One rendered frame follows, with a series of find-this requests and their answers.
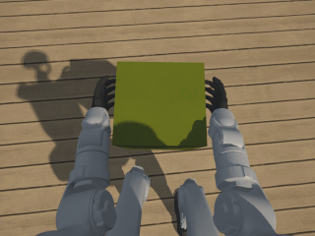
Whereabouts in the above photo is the robot right hand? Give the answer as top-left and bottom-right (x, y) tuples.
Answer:
(205, 77), (228, 114)

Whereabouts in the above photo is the left robot upper arm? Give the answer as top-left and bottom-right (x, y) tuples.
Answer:
(35, 188), (117, 236)

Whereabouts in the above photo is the carton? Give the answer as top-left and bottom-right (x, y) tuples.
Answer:
(112, 61), (208, 150)

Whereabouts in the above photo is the robot left hand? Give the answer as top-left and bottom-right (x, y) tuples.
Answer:
(92, 75), (116, 111)

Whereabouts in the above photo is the robot right foot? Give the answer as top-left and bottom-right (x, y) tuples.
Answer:
(174, 192), (187, 236)

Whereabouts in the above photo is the left robot forearm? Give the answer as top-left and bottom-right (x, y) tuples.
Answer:
(55, 106), (111, 229)

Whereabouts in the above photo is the right robot thigh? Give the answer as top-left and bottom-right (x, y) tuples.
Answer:
(177, 183), (220, 236)

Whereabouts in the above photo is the right robot forearm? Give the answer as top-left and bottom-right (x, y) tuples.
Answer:
(208, 108), (277, 227)

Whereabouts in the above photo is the right robot upper arm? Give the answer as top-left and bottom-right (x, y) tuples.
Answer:
(213, 189), (295, 236)

